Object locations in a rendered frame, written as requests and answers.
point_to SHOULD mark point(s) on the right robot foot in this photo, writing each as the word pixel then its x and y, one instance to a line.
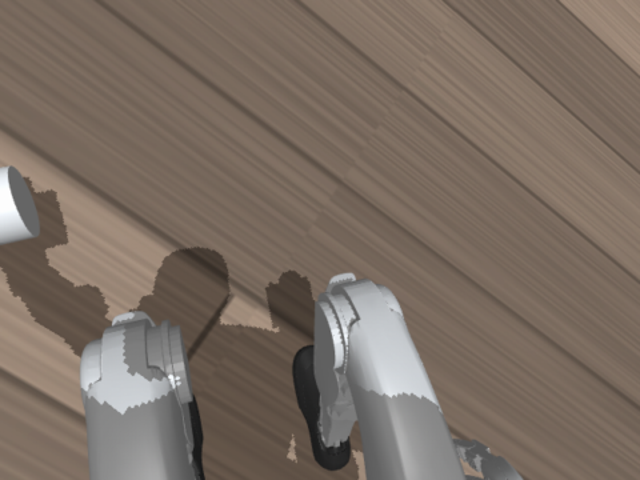
pixel 308 397

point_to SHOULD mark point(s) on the can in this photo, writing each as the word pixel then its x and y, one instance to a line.
pixel 18 215

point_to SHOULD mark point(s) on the left robot foot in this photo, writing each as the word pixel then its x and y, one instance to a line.
pixel 197 438

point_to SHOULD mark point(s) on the right robot hand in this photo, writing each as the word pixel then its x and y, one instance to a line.
pixel 479 458

